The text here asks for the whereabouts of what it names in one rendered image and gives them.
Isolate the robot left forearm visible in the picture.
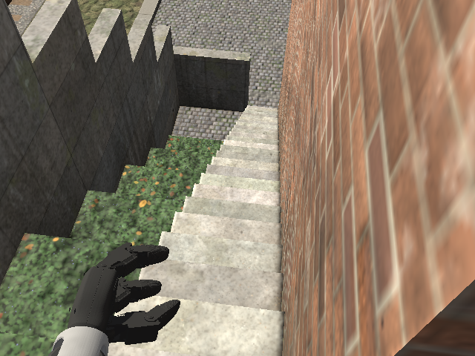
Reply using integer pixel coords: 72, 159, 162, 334
48, 326, 109, 356

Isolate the robot left hand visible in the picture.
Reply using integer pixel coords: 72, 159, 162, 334
68, 243, 180, 345

